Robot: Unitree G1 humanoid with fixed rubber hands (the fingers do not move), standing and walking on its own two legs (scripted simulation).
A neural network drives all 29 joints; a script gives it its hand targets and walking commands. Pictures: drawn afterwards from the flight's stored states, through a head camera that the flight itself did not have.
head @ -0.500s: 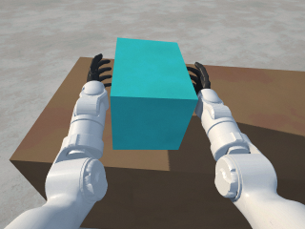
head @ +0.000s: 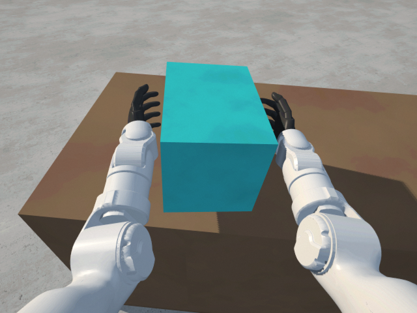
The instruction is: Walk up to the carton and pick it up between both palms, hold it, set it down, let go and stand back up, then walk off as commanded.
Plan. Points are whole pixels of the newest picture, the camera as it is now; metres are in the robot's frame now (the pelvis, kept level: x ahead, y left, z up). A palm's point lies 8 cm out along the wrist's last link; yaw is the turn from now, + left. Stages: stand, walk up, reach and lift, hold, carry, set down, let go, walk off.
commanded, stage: set down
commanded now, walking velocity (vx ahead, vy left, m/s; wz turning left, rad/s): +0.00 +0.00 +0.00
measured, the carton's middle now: (208, 134) +0.47 +0.01 +0.11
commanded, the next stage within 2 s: none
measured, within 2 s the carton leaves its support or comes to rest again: neither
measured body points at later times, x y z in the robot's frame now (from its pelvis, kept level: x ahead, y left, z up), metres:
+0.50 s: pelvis +0.01 +0.00 +0.00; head +0.02 +0.01 +0.45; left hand +0.44 +0.14 +0.13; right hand +0.45 -0.14 +0.12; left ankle +0.01 +0.15 -0.74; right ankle +0.02 -0.10 -0.74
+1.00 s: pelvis +0.01 +0.00 +0.00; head +0.02 +0.01 +0.45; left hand +0.44 +0.14 +0.11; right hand +0.44 -0.14 +0.10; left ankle +0.01 +0.15 -0.74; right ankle +0.02 -0.10 -0.74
